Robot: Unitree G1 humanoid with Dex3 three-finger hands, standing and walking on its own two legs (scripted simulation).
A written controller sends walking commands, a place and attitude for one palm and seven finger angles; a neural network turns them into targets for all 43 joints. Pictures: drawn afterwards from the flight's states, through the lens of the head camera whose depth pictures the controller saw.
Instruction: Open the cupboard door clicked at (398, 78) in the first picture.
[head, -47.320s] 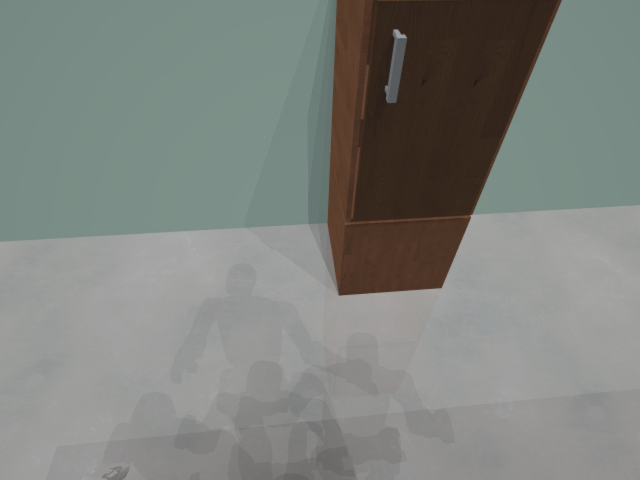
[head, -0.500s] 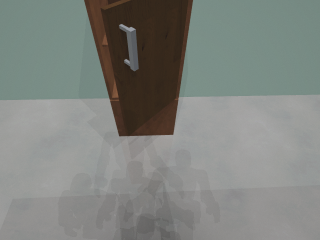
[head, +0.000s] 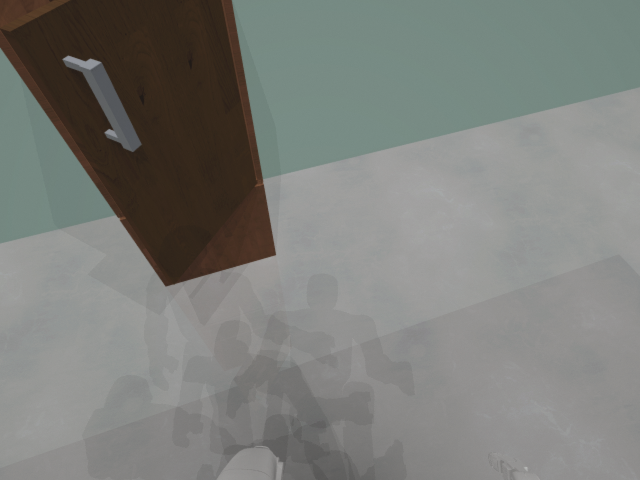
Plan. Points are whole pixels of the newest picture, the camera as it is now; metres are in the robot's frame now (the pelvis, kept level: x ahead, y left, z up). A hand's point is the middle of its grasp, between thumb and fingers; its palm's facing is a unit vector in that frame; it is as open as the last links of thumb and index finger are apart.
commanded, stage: walk to a spot facing it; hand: left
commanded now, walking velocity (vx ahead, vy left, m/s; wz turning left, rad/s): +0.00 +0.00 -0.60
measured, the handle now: (103, 105) +0.55 +0.36 +0.13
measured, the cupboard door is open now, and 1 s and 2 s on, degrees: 44 44 44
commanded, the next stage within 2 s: none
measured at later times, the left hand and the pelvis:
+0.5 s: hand (211, 453) +0.16 +0.18 -0.17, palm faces -0.29 -0.91 -0.28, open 7.4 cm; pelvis +0.00 -0.01 -0.02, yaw -18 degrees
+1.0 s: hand (255, 408) +0.23 +0.13 -0.18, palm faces -0.53 -0.83 -0.17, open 7.4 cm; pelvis +0.07 -0.02 +0.00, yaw -36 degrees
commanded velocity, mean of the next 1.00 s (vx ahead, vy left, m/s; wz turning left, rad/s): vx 0.12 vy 0.00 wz -0.60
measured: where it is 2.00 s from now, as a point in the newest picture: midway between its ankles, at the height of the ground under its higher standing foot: (460, 429)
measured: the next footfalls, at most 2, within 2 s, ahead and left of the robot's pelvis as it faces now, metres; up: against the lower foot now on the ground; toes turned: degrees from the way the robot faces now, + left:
left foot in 0.12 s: +0.06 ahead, +0.15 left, +0.00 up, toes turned -4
right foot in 0.48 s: +0.00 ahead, -0.13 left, +0.00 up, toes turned -21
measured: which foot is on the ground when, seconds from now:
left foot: up 0.00-0.10, down 0.12-0.48, up 0.50-0.88, down 0.90-1.00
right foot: down 0.00-0.12, up 0.14-0.46, down 0.48-0.90, up 0.92-1.00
